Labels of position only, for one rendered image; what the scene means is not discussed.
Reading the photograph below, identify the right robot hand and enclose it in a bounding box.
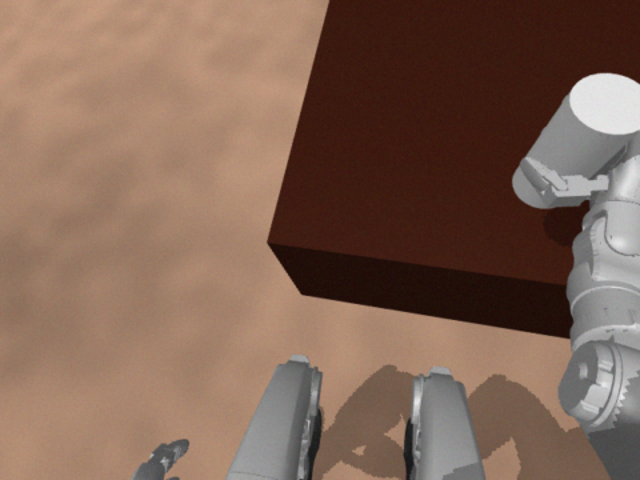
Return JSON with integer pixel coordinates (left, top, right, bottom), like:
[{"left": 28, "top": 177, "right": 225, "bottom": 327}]
[{"left": 520, "top": 96, "right": 640, "bottom": 210}]

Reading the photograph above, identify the right robot arm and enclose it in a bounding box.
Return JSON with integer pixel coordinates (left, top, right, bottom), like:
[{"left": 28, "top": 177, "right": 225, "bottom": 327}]
[{"left": 558, "top": 200, "right": 640, "bottom": 480}]

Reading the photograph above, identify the left robot foot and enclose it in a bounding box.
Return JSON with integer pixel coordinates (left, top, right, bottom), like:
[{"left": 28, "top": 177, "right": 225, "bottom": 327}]
[{"left": 300, "top": 408, "right": 322, "bottom": 480}]

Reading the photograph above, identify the can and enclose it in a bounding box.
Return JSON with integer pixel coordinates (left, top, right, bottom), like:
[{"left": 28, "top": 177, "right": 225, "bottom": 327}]
[{"left": 512, "top": 73, "right": 640, "bottom": 209}]

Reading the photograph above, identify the left robot hand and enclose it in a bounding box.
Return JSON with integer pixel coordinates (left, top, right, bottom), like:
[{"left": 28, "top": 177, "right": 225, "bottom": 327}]
[{"left": 130, "top": 439, "right": 189, "bottom": 480}]

